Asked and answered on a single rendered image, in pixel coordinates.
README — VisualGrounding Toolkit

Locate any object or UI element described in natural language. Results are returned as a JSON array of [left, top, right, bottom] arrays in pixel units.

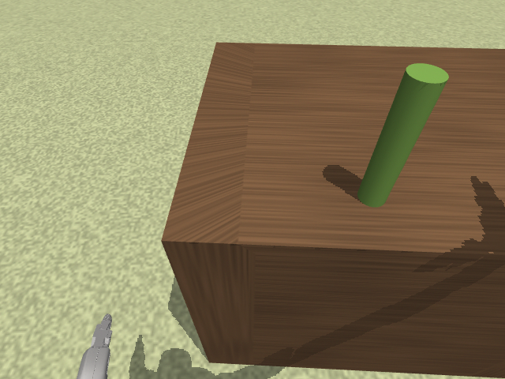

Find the left robot hand
[[77, 313, 112, 379]]

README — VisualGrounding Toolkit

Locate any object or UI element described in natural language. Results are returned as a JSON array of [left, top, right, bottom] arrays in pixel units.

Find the can
[[357, 63, 449, 208]]

